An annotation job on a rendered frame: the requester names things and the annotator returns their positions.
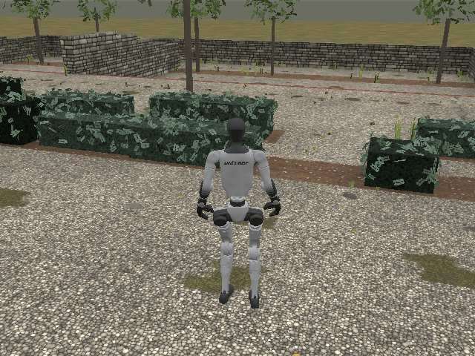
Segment right robot hand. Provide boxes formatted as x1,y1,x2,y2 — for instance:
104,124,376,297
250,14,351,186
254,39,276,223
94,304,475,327
263,202,281,217

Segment right robot forearm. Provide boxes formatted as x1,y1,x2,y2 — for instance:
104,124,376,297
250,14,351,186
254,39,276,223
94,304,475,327
266,179,280,205

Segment right robot upper arm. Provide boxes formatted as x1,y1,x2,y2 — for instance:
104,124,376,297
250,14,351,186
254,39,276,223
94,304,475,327
252,150,273,191

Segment right robot thigh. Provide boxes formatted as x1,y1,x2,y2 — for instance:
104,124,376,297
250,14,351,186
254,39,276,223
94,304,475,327
248,207,263,260

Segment humanoid robot torso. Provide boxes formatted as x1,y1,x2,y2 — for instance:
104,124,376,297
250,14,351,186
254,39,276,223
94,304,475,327
219,146,254,223

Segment left robot upper arm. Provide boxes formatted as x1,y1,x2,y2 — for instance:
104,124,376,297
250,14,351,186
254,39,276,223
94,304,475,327
202,150,221,192

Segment left robot hand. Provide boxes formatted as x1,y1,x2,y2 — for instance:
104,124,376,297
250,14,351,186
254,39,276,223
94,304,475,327
197,205,214,220

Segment left robot forearm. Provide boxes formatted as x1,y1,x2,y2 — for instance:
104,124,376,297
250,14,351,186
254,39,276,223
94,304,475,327
197,181,210,208

